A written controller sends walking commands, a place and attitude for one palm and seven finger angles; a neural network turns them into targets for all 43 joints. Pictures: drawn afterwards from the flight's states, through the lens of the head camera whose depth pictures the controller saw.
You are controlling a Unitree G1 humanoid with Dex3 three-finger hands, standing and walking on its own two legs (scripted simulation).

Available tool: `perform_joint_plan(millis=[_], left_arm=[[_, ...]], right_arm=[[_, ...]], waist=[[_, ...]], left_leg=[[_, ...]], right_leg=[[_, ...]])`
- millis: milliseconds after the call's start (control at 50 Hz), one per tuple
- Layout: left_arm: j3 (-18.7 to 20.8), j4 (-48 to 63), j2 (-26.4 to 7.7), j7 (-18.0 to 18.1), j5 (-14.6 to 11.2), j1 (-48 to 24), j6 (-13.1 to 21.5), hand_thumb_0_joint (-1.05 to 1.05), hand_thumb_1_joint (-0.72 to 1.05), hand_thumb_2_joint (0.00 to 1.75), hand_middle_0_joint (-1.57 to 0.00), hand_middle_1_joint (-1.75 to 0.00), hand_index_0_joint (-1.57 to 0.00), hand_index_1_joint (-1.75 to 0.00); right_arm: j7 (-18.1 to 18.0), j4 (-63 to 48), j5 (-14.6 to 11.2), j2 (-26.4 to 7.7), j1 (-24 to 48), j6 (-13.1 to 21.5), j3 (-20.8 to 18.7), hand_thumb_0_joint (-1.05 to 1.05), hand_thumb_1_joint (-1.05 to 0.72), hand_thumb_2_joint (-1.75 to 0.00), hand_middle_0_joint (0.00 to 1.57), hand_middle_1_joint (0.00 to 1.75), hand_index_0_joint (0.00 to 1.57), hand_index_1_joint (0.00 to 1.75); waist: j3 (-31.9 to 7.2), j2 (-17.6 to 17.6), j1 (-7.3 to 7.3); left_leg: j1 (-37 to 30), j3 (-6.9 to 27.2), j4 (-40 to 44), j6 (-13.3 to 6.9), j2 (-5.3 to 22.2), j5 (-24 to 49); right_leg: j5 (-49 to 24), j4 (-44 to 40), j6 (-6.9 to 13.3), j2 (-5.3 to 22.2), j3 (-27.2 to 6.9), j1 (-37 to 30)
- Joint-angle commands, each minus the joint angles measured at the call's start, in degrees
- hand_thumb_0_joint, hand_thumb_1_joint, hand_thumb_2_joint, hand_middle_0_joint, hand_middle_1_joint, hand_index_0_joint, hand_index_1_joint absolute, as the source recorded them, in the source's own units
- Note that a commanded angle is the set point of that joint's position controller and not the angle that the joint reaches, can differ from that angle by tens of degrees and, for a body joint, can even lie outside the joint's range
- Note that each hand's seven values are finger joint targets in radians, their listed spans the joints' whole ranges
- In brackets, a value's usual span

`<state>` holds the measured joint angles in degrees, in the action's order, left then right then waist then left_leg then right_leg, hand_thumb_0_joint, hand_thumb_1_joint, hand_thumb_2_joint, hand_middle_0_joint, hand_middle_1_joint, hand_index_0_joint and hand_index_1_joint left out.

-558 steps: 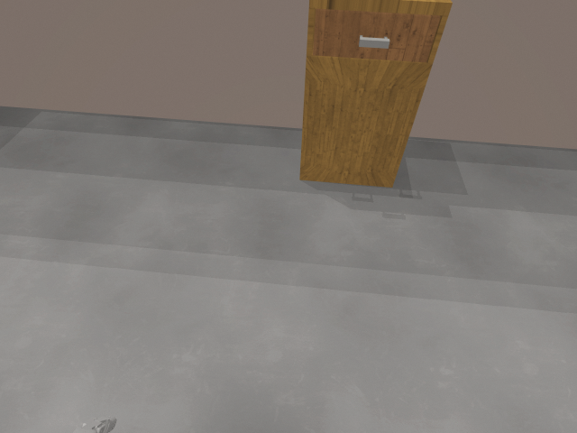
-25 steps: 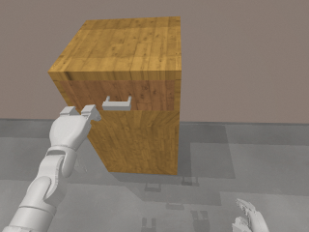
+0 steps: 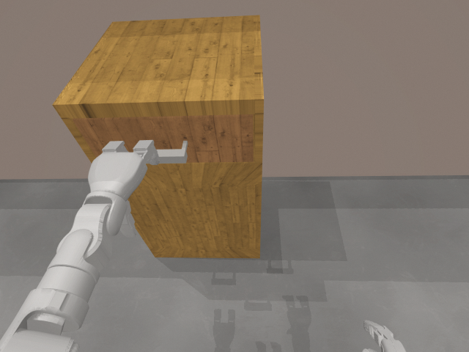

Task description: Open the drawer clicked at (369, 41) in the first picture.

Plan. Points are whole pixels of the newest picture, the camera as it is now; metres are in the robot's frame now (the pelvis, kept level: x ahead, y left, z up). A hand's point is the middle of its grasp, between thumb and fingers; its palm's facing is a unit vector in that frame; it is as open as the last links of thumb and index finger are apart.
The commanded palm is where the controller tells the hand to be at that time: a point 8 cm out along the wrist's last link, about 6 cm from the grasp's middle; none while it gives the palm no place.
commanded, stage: move the hooked fingers above the handle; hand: left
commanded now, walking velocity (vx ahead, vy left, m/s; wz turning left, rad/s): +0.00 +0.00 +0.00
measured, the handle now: (166, 150) +0.56 +0.24 -0.03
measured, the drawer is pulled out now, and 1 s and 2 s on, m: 0.00 0.00 0.00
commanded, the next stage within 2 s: lower the fingers behind the handle in 1.78 s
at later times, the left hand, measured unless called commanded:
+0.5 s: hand (148, 169) +0.43 +0.22 +0.05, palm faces -0.03 +0.01 -1.00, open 13.8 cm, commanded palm +0.42 +0.23 +0.10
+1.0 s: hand (160, 152) +0.51 +0.22 +0.02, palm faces -0.05 +0.01 -1.00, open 13.8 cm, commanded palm +0.49 +0.23 +0.08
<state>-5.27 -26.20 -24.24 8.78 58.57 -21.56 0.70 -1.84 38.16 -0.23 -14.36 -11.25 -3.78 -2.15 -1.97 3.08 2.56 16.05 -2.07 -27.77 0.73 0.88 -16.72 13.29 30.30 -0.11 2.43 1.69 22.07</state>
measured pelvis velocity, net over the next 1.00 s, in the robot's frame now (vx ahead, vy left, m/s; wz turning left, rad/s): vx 0.00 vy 0.01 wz -0.02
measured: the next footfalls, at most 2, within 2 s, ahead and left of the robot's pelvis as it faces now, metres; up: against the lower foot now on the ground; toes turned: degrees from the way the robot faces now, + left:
none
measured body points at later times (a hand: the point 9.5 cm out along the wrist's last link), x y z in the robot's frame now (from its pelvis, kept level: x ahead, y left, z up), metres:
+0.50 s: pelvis +0.00 +0.00 -0.01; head +0.06 -0.02 +0.44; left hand +0.43 +0.22 +0.10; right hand +0.08 -0.27 -0.14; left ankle -0.03 +0.13 -0.74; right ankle +0.02 -0.12 -0.74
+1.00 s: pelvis +0.00 +0.01 -0.02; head +0.11 +0.00 +0.42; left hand +0.50 +0.22 +0.08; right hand +0.00 -0.27 -0.15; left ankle -0.03 +0.13 -0.74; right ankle +0.02 -0.12 -0.74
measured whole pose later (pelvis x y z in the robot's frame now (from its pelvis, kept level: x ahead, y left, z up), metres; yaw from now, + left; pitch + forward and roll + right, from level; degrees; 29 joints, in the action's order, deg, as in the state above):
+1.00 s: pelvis +0.00 +0.01 -0.02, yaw -1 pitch +18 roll +0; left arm -0.6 -64.3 -29.1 17.6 64.3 -51.4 3.1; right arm -0.4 41.5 1.4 -15.6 -20.7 -3.6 -4.0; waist -5.8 2.1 -7.1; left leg 36.0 -3.0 -39.4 -0.2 1.7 -21.4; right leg 15.3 38.0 -1.0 1.8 0.4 40.8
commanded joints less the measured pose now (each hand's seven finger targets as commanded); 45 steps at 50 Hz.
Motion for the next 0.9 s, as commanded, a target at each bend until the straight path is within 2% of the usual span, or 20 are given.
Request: perform_joint_plan(millis=[0,80,120,220,260,300,320,360,420,440,480,500,540,620,700,740,760,800,840,880], left_arm=[[6.04,9.51,-11.85,3.24,-0.01,-20.47,0.84,0.0,-0.5,0.3,-0.3,-1.2,-0.3,-1.2],[7.74,5.69,-14.04,4.9,0.74,-23.62,1.2,0.0,-0.5,0.3,-0.3,-1.2,-0.3,-1.2],[7.68,3.53,-14.6,5.63,1.18,-27.27,1.36,0.0,-0.5,0.3,-0.3,-1.2,-0.3,-1.2],[7.42,-0.21,-14.78,7.08,1.74,-31.43,2.33,0.0,-0.5,0.3,-0.3,-1.2,-0.3,-1.2],[7.11,-5.01,-14.33,7.12,1.65,-31.72,2.16,0.0,-0.5,0.3,-0.3,-1.2,-0.3,-1.2],[5.23,-8.48,-13.17,7.02,1.93,-35.08,2.1,0.0,-0.5,0.3,-0.3,-1.2,-0.3,-1.2],[6.91,-9.63,-15.17,7.13,2.36,-36.59,2.33,0.0,-0.5,0.3,-0.3,-1.2,-0.3,-1.2],[4.88,-10.57,-13.95,7.27,2.83,-39.93,2.73,0.0,-0.5,0.3,-0.3,-1.2,-0.3,-1.2],[7.4,-12.55,-16.54,7.91,3.11,-41.91,3.99,0.0,-0.5,0.3,-0.3,-1.2,-0.3,-1.2],[6.45,-13.48,-15.42,8.19,3.0,-41.91,4.19,0.0,-0.5,0.3,-0.3,-1.2,-0.3,-1.2],[7.05,-17.28,-16.42,8.91,3.61,-43.22,3.84,0.0,-0.5,0.3,-0.3,-1.2,-0.3,-1.2],[6.17,-17.7,-15.89,9.28,3.78,-44.99,3.61,0.0,-0.5,0.3,-0.3,-1.2,-0.3,-1.2],[7.38,-19.85,-18.09,9.93,4.03,-46.91,3.08,0.0,-0.5,0.3,-0.3,-1.2,-0.3,-1.2],[8.28,-21.64,-19.59,10.26,4.26,-50.3,2.89,0.0,-0.5,0.3,-0.3,-1.2,-0.3,-1.2],[6.74,-21.94,-17.06,10.34,4.18,-50.82,3.4,0.0,-0.5,0.3,-0.3,-1.2,-0.3,-1.2],[7.52,-23.67,-18.01,10.37,4.09,-50.9,3.4,0.0,-0.5,0.3,-0.3,-1.2,-0.3,-1.2],[7.49,-25.78,-17.72,10.33,4.2,-49.1,2.91,0.0,-0.5,0.3,-0.3,-1.2,-0.3,-1.2],[7.1,-25.21,-18.4,10.74,4.58,-52.41,2.68,0.0,-0.5,0.3,-0.3,-1.2,-0.3,-1.2],[8.58,-25.54,-21.18,11.22,5.09,-54.78,2.52,0.0,-0.5,0.3,-0.3,-1.2,-0.3,-1.2],[8.67,-26.45,-21.71,11.53,5.42,-55.97,2.12,0.0,-0.5,0.3,-0.3,-1.2,-0.3,-1.2]], right_arm=[[-0.23,-7.15,-0.16,-7.0,2.1,2.41,-2.66,0.0,-0.9,-0.9,0.2,0.3,0.2,0.3],[-0.42,-6.31,-0.29,-7.3,0.53,2.35,-3.08,0.0,-0.9,-0.9,0.2,0.3,0.2,0.3],[-0.63,-5.77,-0.3,-7.56,-0.18,2.37,-3.12,0.0,-0.9,-0.9,0.2,0.3,0.2,0.3],[-0.54,-4.71,-0.16,-7.59,-2.34,2.49,-3.84,0.0,-0.9,-0.9,0.2,0.3,0.2,0.3],[-0.54,-4.21,-0.33,-7.69,-3.02,2.34,-3.83,0.0,-0.9,-0.9,0.2,0.3,0.2,0.3],[-0.55,-3.87,-0.36,-7.88,-3.65,2.27,-3.59,0.0,-0.9,-0.9,0.2,0.3,0.2,0.3],[-0.62,-3.72,-0.29,-8.2,-4.14,2.29,-3.68,0.0,-0.9,-0.9,0.2,0.3,0.2,0.3],[-0.66,-3.68,-0.3,-8.07,-5.0,2.29,-3.74,0.0,-0.9,-0.9,0.2,0.3,0.2,0.3],[-0.6,-3.47,0.18,-8.26,-6.75,2.25,-4.0,0.0,-0.9,-0.9,0.2,0.3,0.2,0.3],[-0.48,-3.6,0.24,-8.09,-7.08,2.24,-3.97,0.0,-0.9,-0.9,0.2,0.3,0.2,0.3],[-0.56,-2.92,0.22,-8.38,-7.94,2.14,-3.93,0.0,-0.9,-0.9,0.2,0.3,0.2,0.3],[-0.44,-2.81,0.24,-8.46,-8.35,2.19,-3.87,0.0,-0.9,-0.9,0.2,0.3,0.2,0.3],[-0.35,-2.62,0.31,-8.78,-9.15,2.24,-3.83,0.0,-0.9,-0.9,0.2,0.3,0.2,0.3],[-0.18,-2.15,0.74,-9.14,-11.19,2.17,-4.1,0.0,-0.9,-0.9,0.2,0.3,0.2,0.3],[0.27,-1.61,1.2,-9.17,-13.27,1.97,-4.77,0.0,-0.9,-0.9,0.2,0.3,0.2,0.3],[0.36,-0.98,1.19,-9.62,-14.14,1.71,-4.81,0.0,-0.9,-0.9,0.2,0.3,0.2,0.3],[0.46,-0.81,1.11,-9.67,-14.11,1.54,-4.79,0.0,-0.9,-0.9,0.2,0.3,0.2,0.3],[0.6,-0.56,1.13,-9.9,-14.39,1.49,-4.66,0.0,-0.9,-0.9,0.2,0.3,0.2,0.3],[0.55,-0.29,1.23,-10.31,-14.97,1.34,-4.53,0.0,-0.9,-0.9,0.2,0.3,0.2,0.3],[0.47,0.0,1.35,-10.42,-15.58,1.38,-4.51,0.0,-0.9,-0.9,0.2,0.3,0.2,0.3]], waist=[[-17.75,-3.7,-0.4],[-18.08,-3.76,-0.81],[-18.26,-4.07,-1.73],[-21.98,-1.11,-2.39],[-19.87,-3.69,-2.97],[-17.85,-3.7,-3.83],[-18.31,-4.6,-3.96],[-19.76,-3.5,-4.82],[-22.58,-3.49,-4.58],[-23.27,-2.87,-4.71],[-21.45,-4.49,-5.65],[-21.43,-3.74,-6.07],[-22.51,-3.08,-6.34],[-26.62,-1.95,-6.94],[-29.9,-0.9,-7.51],[-28.62,-2.63,-8.14],[-27.29,-3.08,-7.82],[-26.45,-0.96,-8.4],[-27.38,-0.97,-8.87],[-28.32,-1.1,-9.31]], left_leg=[[0.33,-0.76,1.5,-2.05,-3.12,18.86],[1.67,-0.92,1.0,-2.28,-3.21,17.07],[2.68,-0.67,0.81,-2.36,-3.32,16.04],[1.8,-0.87,-0.76,-2.4,-3.47,18.22],[3.62,-0.94,-0.89,-2.56,-3.35,16.52],[5.05,-1.04,-0.71,-2.63,-3.36,13.97],[5.63,-0.76,-0.77,-2.69,-3.39,13.9],[5.34,-0.92,-1.47,-2.82,-3.39,12.77],[6.16,-0.54,-2.36,-2.81,-3.46,14.48],[6.35,-0.74,-2.76,-2.87,-3.5,14.4],[8.36,-0.84,-3.22,-2.87,-3.36,13.54],[8.63,-0.84,-3.39,-2.85,-3.3,13.2],[9.76,-0.93,-3.86,-2.93,-3.38,12.35],[10.09,-0.72,-5.35,-2.98,-3.41,15.02],[8.23,-0.81,-6.88,-2.94,-2.85,19.18],[9.45,-0.41,-7.29,-3.01,-2.58,19.6],[10.28,-0.59,-7.23,-2.97,-2.65,19.09],[10.85,-0.58,-7.22,-2.89,-2.55,17.72],[11.54,-0.35,-7.65,-3.05,-2.6,17.42],[11.95,-0.38,-8.23,-3.1,-2.56,17.85]], right_leg=[[-16.09,-1.0,2.38,-2.87,0.2,-12.76],[-14.65,-0.62,2.3,-2.9,0.04,-11.89],[-13.84,-0.55,2.23,-2.96,0.06,-11.44],[-16.02,0.5,2.41,-3.14,-0.07,-10.97],[-15.22,0.53,2.14,-3.14,0.0,-9.67],[-13.13,0.19,2.05,-3.02,0.04,-7.75],[-12.56,0.31,2.15,-3.16,0.12,-7.98],[-11.65,0.48,2.0,-3.07,-0.24,-6.47],[-13.35,1.55,2.15,-3.25,-0.34,-7.51],[-13.65,1.85,2.04,-3.17,-0.52,-7.15],[-13.4,2.12,1.85,-3.27,-0.35,-5.44],[-13.01,2.16,1.81,-3.27,-0.38,-4.47],[-12.35,2.51,1.77,-3.3,-0.63,-4.46],[-15.12,3.89,1.85,-3.49,-0.68,-4.96],[-18.42,4.94,1.75,-3.77,-0.61,-3.79],[-18.48,5.21,1.65,-3.9,-0.36,-2.85],[-18.0,5.1,1.67,-3.97,-0.23,-2.33],[-16.48,5.09,1.73,-3.94,-0.31,-0.82],[-16.1,5.46,1.7,-3.98,-0.44,-0.72],[-16.72,6.01,1.64,-4.04,-0.43,-0.39]])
